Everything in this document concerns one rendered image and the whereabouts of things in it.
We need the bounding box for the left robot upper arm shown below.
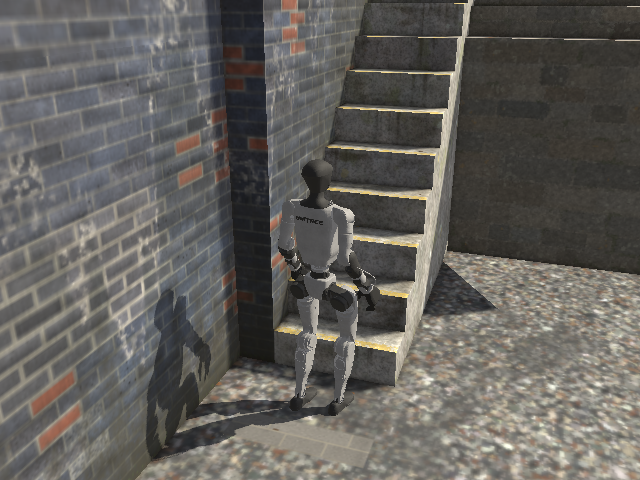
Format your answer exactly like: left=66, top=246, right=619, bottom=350
left=278, top=199, right=302, bottom=251

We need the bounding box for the humanoid robot torso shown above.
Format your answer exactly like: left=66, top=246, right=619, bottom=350
left=294, top=196, right=339, bottom=301

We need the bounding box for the right robot upper arm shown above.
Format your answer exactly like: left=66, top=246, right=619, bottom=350
left=333, top=206, right=355, bottom=266

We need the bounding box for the left robot thigh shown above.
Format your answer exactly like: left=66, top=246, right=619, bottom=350
left=290, top=275, right=319, bottom=350

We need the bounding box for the robot right hand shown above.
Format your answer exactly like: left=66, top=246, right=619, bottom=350
left=357, top=286, right=380, bottom=311

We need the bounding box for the robot left hand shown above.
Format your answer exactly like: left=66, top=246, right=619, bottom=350
left=291, top=264, right=308, bottom=280

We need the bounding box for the right robot forearm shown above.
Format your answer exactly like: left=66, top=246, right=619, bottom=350
left=345, top=252, right=373, bottom=294

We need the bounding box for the left robot forearm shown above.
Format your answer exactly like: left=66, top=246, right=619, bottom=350
left=278, top=239, right=301, bottom=272

